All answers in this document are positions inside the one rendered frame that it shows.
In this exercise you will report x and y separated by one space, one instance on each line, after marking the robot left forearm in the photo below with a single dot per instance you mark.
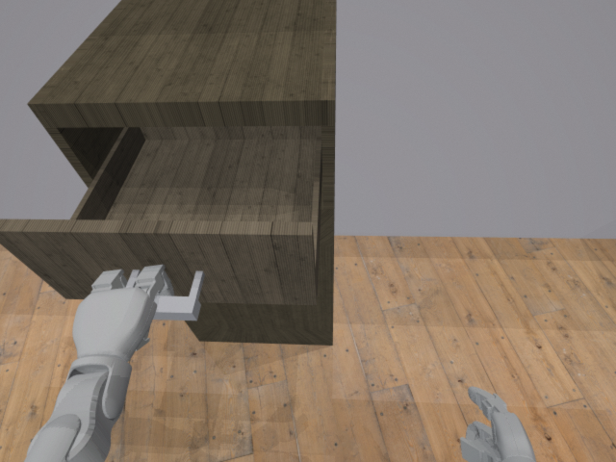
86 409

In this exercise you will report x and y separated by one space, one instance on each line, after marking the cabinet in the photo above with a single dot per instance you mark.
208 63

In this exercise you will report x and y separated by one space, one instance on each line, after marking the robot right hand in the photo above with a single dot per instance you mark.
506 438

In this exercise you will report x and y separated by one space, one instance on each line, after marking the robot left hand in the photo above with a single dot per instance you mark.
115 320

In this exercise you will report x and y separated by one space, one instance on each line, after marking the handle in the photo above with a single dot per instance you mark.
175 308

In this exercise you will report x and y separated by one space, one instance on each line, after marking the drawer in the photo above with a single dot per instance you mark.
240 203

